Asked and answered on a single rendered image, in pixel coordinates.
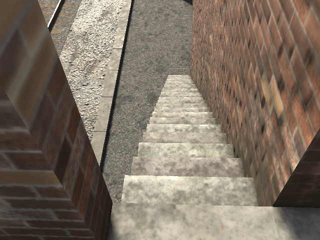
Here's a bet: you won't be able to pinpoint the stairs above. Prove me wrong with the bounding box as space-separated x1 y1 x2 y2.
121 75 259 207

